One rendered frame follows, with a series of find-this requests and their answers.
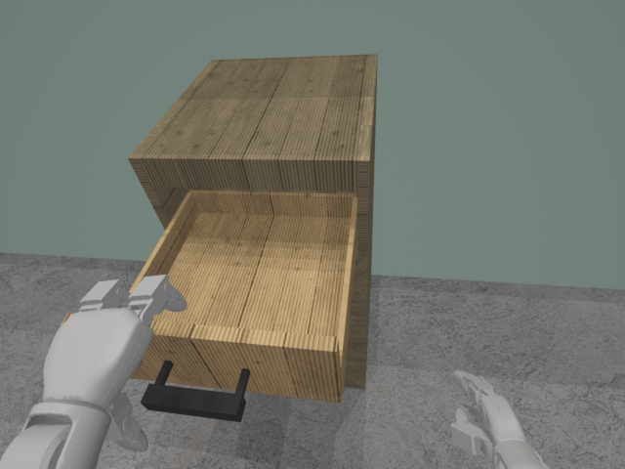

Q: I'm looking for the cabinet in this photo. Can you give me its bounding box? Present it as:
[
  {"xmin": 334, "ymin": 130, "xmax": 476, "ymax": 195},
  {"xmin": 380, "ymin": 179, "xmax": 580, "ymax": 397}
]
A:
[{"xmin": 128, "ymin": 54, "xmax": 378, "ymax": 389}]

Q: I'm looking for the right robot hand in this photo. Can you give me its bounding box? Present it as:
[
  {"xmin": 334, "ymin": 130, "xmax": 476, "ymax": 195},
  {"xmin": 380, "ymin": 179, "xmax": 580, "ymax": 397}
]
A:
[{"xmin": 450, "ymin": 370, "xmax": 526, "ymax": 464}]

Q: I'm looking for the left robot hand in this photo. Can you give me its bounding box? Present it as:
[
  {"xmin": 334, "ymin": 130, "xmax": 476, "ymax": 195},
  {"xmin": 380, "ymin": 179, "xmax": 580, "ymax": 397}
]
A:
[{"xmin": 43, "ymin": 275, "xmax": 188, "ymax": 451}]

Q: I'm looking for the right robot forearm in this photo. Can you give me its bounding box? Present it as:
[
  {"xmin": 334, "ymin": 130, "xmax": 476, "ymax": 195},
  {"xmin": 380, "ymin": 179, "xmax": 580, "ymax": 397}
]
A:
[{"xmin": 492, "ymin": 440, "xmax": 551, "ymax": 469}]

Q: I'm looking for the handle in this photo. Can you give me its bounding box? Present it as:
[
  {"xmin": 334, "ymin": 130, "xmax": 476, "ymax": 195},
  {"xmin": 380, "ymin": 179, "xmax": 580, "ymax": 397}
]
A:
[{"xmin": 141, "ymin": 361, "xmax": 250, "ymax": 422}]

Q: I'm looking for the left robot forearm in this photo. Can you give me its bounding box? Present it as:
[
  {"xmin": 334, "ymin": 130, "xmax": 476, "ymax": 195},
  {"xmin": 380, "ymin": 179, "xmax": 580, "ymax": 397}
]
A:
[{"xmin": 0, "ymin": 399, "xmax": 111, "ymax": 469}]

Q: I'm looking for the drawer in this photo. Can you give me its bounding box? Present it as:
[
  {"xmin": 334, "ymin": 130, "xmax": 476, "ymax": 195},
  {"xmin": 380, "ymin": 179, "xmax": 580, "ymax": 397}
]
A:
[{"xmin": 60, "ymin": 190, "xmax": 357, "ymax": 403}]

